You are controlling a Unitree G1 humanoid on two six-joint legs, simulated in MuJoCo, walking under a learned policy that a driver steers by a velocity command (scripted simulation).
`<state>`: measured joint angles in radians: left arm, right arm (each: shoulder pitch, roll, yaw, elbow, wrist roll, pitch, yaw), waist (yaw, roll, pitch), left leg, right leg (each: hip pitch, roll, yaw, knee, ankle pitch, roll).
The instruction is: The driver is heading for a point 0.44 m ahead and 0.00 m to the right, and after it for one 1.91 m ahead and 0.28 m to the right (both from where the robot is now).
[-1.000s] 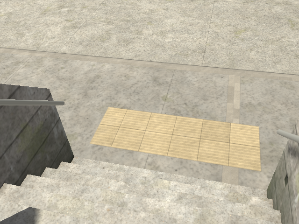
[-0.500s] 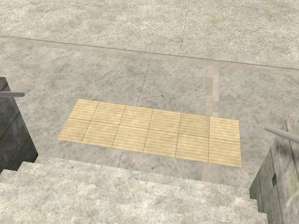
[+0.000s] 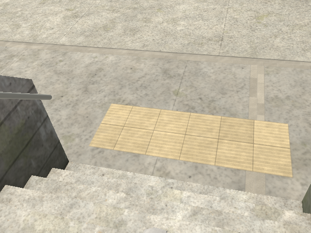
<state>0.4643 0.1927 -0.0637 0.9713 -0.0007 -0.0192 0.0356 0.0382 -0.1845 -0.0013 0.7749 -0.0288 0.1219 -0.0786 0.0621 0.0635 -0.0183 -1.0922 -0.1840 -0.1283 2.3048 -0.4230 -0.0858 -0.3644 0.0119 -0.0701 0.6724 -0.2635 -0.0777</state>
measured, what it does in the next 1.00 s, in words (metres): walks ahead: left foot 0.20 m higher, then right foot 0.20 m lower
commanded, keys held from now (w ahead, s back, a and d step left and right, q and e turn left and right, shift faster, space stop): no key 0.06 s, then w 0.94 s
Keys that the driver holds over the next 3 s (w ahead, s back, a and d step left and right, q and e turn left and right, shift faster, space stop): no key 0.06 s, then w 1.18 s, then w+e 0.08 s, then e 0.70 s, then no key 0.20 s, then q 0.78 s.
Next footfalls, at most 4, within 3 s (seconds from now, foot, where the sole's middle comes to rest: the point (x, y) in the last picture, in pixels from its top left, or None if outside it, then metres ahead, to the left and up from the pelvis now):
0.32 left None -0.08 0.18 -0.55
0.92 right None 0.13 0.01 -0.76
1.44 left None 0.39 0.21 -0.96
2.12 right None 0.54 -0.23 -1.17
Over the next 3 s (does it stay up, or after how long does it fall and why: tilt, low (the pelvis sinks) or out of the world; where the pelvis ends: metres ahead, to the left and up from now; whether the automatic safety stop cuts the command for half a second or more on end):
stays up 0.45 0.03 -0.42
